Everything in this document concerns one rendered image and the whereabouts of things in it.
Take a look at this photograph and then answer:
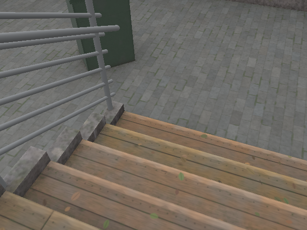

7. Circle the stairs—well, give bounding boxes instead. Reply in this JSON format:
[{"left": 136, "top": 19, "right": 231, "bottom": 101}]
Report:
[{"left": 0, "top": 111, "right": 307, "bottom": 230}]

